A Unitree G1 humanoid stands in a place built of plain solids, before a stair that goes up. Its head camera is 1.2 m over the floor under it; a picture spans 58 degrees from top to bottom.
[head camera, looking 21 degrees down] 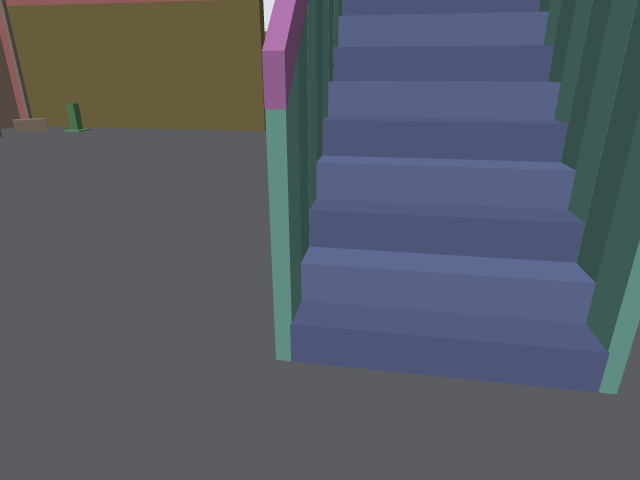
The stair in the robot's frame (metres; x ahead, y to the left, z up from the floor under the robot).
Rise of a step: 0.19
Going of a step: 0.21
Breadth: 1.25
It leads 9 degrees to the right of straight ahead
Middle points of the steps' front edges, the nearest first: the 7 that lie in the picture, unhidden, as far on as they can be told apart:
1.51 -0.50 0.19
1.72 -0.53 0.39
1.93 -0.56 0.58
2.14 -0.60 0.77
2.35 -0.63 0.97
2.56 -0.67 1.16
2.76 -0.70 1.35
